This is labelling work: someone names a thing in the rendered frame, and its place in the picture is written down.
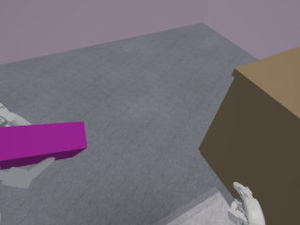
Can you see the table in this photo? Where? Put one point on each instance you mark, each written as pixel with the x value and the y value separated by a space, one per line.
pixel 254 138

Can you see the sponge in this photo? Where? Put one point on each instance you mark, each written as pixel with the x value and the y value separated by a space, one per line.
pixel 30 144

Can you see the left robot hand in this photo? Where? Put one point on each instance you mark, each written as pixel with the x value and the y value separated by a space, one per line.
pixel 18 177

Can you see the right robot hand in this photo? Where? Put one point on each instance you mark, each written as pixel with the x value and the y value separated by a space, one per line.
pixel 250 209

